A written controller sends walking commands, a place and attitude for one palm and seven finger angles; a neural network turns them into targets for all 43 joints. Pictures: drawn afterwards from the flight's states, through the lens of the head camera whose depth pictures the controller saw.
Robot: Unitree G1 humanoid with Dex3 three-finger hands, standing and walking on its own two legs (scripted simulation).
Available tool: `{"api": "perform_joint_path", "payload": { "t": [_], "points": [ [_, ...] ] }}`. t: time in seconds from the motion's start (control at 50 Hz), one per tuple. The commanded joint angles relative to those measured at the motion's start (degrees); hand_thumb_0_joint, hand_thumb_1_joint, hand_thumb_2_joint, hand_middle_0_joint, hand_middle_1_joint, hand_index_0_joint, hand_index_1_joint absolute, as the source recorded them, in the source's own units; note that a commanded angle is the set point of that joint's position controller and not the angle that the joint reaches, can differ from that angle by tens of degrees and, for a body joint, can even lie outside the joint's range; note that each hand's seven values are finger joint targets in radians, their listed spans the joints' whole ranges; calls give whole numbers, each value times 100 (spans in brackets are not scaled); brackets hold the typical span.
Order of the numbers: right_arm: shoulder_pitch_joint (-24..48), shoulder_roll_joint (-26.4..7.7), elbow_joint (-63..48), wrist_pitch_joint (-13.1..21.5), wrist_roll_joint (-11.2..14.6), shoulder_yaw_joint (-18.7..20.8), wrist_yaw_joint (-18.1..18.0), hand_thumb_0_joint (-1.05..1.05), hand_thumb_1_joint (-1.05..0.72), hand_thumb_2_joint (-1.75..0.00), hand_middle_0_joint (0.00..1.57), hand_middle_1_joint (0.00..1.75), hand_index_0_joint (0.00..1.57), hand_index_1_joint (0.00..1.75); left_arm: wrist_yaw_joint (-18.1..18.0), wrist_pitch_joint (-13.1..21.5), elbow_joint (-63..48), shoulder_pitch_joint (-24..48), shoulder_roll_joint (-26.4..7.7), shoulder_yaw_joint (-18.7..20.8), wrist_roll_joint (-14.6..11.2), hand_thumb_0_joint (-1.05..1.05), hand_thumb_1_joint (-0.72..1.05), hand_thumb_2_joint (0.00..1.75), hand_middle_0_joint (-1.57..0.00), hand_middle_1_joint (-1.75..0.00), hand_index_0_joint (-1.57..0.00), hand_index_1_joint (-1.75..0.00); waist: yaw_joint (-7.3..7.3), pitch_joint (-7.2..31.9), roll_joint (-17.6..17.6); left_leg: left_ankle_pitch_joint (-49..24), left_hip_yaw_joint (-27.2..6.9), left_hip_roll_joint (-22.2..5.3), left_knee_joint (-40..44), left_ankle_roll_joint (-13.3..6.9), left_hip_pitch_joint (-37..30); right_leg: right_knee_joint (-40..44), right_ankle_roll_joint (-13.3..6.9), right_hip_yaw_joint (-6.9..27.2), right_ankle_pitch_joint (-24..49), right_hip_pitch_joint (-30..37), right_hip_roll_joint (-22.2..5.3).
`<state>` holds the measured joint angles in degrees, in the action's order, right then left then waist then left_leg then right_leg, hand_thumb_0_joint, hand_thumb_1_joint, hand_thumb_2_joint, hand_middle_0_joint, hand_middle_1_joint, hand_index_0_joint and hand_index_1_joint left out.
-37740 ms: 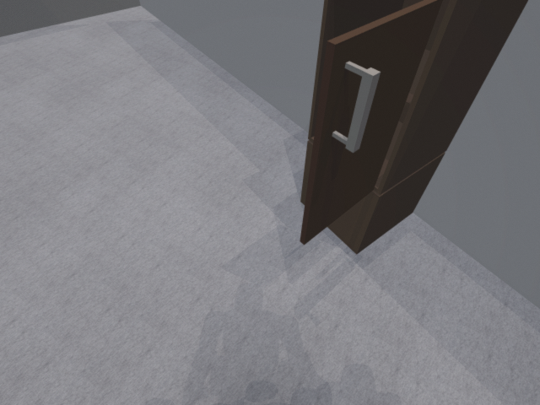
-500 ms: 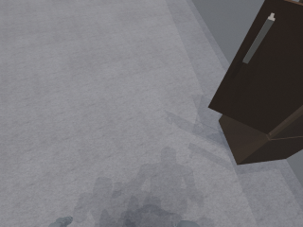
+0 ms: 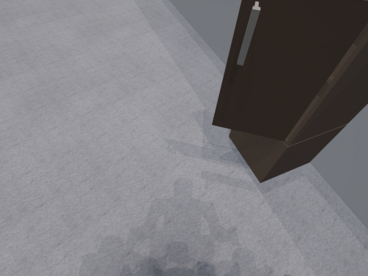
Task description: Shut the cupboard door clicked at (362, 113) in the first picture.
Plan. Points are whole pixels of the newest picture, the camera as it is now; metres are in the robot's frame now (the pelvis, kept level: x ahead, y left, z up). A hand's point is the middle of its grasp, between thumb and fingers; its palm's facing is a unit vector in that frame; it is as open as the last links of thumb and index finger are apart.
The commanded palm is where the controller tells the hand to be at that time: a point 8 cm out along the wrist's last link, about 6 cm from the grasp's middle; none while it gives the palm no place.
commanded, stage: turn to face it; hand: left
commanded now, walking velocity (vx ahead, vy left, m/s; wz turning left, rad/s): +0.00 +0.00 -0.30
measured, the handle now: (248, 35) +0.75 -0.14 +0.13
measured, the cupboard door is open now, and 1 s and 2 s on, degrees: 52 52 52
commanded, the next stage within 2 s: take the last steps up to it in 0.20 s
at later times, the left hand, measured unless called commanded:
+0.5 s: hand out of the picture +0.13 +0.16 -0.15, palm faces -0.15 -0.96 -0.23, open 7.4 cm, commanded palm none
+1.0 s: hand (147, 212) +0.29 +0.12 -0.15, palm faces -0.27 -0.95 -0.16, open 7.4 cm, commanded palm none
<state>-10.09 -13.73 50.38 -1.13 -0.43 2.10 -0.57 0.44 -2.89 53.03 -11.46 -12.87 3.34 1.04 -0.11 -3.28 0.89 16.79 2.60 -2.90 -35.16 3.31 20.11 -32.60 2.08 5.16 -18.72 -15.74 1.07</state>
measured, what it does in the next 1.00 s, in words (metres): walks ahead, turning right: right foot, then left foot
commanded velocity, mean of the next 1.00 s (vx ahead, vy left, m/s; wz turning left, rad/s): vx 0.21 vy -0.11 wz -0.20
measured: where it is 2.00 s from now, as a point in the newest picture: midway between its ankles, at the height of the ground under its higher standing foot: (222, 263)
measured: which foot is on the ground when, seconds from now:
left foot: down 0.00-0.42, up 0.44-0.72, down 0.74-1.00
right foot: down 0.00-0.00, up 0.02-0.40, down 0.42-0.74, up 0.76-1.00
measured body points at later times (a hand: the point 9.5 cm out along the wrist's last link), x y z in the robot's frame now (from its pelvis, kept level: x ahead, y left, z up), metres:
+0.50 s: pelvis +0.02 -0.02 +0.01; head +0.03 -0.03 +0.46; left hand +0.13 +0.21 -0.13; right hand -0.02 -0.27 -0.15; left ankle +0.02 +0.10 -0.69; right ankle -0.04 -0.12 -0.73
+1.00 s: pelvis +0.16 -0.05 +0.02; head +0.20 -0.04 +0.47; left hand +0.31 +0.17 -0.14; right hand +0.07 -0.28 -0.12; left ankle +0.16 +0.07 -0.73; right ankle +0.15 -0.23 -0.65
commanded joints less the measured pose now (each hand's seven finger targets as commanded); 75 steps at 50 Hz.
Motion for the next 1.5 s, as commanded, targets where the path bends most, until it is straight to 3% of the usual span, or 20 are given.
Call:
{"api": "perform_joint_path", "payload": {
  "t": [0.0,0.12,0.28,0.34,0.36,0.4,0.48,0.68,0.7,0.72,0.74,0.82,0.92,1.08,1.12,1.14,1.16,1.18,1.3,1.48],
  "points": [
    [-964,-1476,-163,140,-143,303,-159,0,-90,-90,20,30,20,30,-63,65,-564,7,-602,149,-56,0,90,90,-20,-30,-20,-30,312,901,-1700,-2499,-2232,-2402,1620,-1235,-1540,-2413,-107,-214,-1852,-1239,88],
    [-476,-868,-171,160,-154,136,-226,0,-90,-90,20,30,20,30,58,-27,-313,117,-454,168,0,0,90,90,-20,-30,-20,-30,59,453,-1091,-3083,-625,-1454,1527,-1097,-1225,-2948,64,-389,-765,-1221,-197],
    [-866,-922,236,99,-154,256,-165,0,-90,-90,20,30,20,30,39,9,-281,383,-237,53,2,0,90,90,-20,-30,-20,-30,255,629,-1248,-2833,-434,-1586,1360,-1172,-1481,-985,-36,-831,-741,-445,-121],
    [-753,-999,265,65,-119,308,-123,0,-90,-90,20,30,20,30,84,51,-100,-82,-360,86,14,0,90,90,-20,-30,-20,-30,39,777,-865,-918,-352,-1571,1142,-868,-867,458,-158,-986,217,712,-32],
    [-658,-932,251,61,-100,315,-106,0,-90,-90,20,30,20,30,94,81,-19,-301,-512,143,40,0,90,90,-20,-30,-20,-30,-75,723,-540,-25,-124,-1342,900,-650,-407,1058,-261,-777,230,1206,-153],
    [-8,-351,-109,56,-59,172,-31,0,-90,-90,20,30,20,30,21,148,123,-768,-1350,315,104,0,90,90,-20,-30,-20,-30,-489,32,1871,2170,762,-30,-1383,-86,1812,2484,-1275,2076,-1583,1634,-1960],
    [75,-600,14,90,-145,248,22,0,-90,-90,20,30,20,30,-84,298,70,-309,-795,223,41,0,90,90,-20,-30,-20,-30,-109,-442,1295,930,-98,-337,-2718,-114,2158,2350,-1513,1268,-781,1037,-1565],
    [-1151,-459,424,353,-147,233,-18,0,-90,-90,20,30,20,30,27,401,328,-170,-773,196,-11,0,90,90,-20,-30,-20,-30,552,350,89,-584,551,38,669,-40,-1147,688,-1100,139,783,150,-824],
    [-1836,-898,640,417,-204,327,-85,0,-90,-90,20,30,20,30,57,395,318,-340,-460,138,-39,0,90,90,-20,-30,-20,-30,768,773,-943,-157,-549,-709,1182,-238,-2220,-698,-809,-175,557,-479,-392],
    [-2380,-1505,742,444,-292,443,-142,0,-90,-90,20,30,20,30,110,380,208,-617,-148,47,-66,0,90,90,-20,-30,-20,-30,809,1124,-2393,248,-2897,-2413,1835,-862,-3138,-2474,-434,-780,-1316,-1907,222],
    [-2441,-1605,723,381,-234,415,-186,0,-90,-90,20,30,20,30,103,355,17,-181,-471,44,31,0,90,90,-20,-30,-20,-30,891,874,-1584,684,-3461,-2859,2151,-1249,-2702,-3432,-505,-200,-1430,-2122,-32],
    [-1196,-849,441,429,-212,232,-199,0,-90,-90,20,30,20,30,237,240,54,206,-385,170,130,0,90,90,-20,-30,-20,-30,283,-578,-955,857,-1799,-2207,2694,-969,-564,-3870,-286,-132,2,-2180,-642],
    [-1224,-803,586,479,-185,270,-144,0,-90,-90,20,30,20,30,298,161,123,128,-110,76,74,0,90,90,-20,-30,-20,-30,171,-89,-974,-449,-97,-1635,2473,-857,-1101,-2283,-83,-606,631,-1799,-637],
    [-1295,-872,733,334,-189,371,-45,0,-90,-90,20,30,20,30,245,316,54,422,-234,58,59,0,90,90,-20,-30,-20,-30,191,19,-1064,-1537,373,-1597,1692,-711,-1185,-138,-176,-1217,962,-493,-307],
    [-1208,-803,768,314,-130,356,-15,0,-90,-90,20,30,20,30,184,433,421,-690,-593,147,62,0,90,90,-20,-30,-20,-30,-332,583,-424,-1965,753,-1166,301,-407,-868,538,-314,-1153,1118,1085,-168],
    [-1256,-436,716,312,-73,276,44,0,-90,-90,20,30,20,30,95,509,636,-1375,-1099,256,104,0,90,90,-20,-30,-20,-30,-621,969,746,-703,1049,-635,-1131,-251,275,921,-629,-32,1046,2246,-1126],
    [-1193,-28,522,297,-3,157,31,0,-90,-90,20,30,20,30,29,540,776,-1745,-1513,332,61,0,90,90,-20,-30,-20,-30,-640,1235,1980,2137,714,53,-2642,-194,1114,1467,-1109,1529,1744,2499,-2223],
    [-1005,-131,457,257,11,149,2,0,-90,-90,20,30,20,30,-19,527,730,-1533,-1438,301,3,0,90,90,-20,-30,-20,-30,-570,1032,1375,2084,82,-141,-3295,-316,1314,1714,-1309,1545,1772,2069,-2301],
    [-1072,210,805,119,-25,-19,-48,0,-90,-90,20,30,20,30,-216,622,452,-45,-405,-60,26,0,90,90,-20,-30,-20,-30,261,785,377,803,-110,-237,-2116,-64,278,1164,-1137,-275,5431,623,-1692],
    [-269,-247,424,-133,-33,158,-53,0,-90,-90,20,30,20,30,-345,322,453,-284,-742,149,-5,0,90,90,-20,-30,-20,-30,64,437,578,-184,-133,108,32,-158,55,433,-1225,35,5452,1074,-1958]
  ]
}}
